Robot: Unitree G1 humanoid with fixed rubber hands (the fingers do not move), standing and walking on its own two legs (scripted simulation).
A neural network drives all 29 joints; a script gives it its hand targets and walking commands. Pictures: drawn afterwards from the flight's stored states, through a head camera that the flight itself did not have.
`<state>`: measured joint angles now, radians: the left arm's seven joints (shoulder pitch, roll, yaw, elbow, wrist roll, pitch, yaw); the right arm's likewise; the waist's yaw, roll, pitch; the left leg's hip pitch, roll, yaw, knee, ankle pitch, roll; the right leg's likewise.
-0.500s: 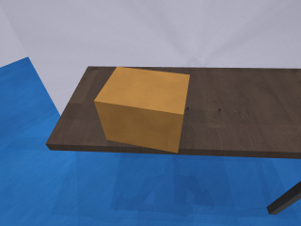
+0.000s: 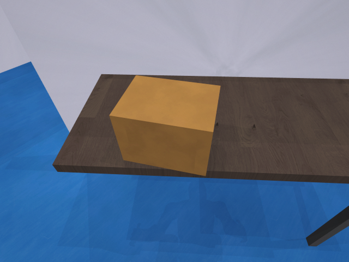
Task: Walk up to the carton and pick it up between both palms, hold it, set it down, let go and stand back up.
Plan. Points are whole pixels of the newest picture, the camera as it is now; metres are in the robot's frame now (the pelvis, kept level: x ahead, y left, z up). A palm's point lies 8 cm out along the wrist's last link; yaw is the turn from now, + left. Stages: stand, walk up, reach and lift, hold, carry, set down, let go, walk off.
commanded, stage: stand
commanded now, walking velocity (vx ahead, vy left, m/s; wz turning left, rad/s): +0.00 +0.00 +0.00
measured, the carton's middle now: (169, 124) +0.49 +0.03 +0.05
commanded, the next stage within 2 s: none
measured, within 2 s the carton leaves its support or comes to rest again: neither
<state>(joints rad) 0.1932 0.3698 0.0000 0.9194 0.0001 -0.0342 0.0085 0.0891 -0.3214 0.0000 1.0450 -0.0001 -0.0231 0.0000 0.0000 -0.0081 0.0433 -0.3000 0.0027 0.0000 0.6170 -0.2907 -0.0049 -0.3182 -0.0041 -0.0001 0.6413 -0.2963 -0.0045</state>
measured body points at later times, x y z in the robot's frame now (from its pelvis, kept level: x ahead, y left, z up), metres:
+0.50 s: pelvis +0.00 +0.00 +0.00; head +0.01 +0.00 +0.45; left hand +0.09 +0.30 -0.11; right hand +0.10 -0.29 -0.13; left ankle +0.03 +0.13 -0.73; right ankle +0.03 -0.11 -0.73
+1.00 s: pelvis +0.00 +0.00 +0.00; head +0.01 +0.00 +0.45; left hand +0.09 +0.30 -0.11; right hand +0.10 -0.29 -0.13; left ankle +0.03 +0.13 -0.73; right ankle +0.03 -0.11 -0.73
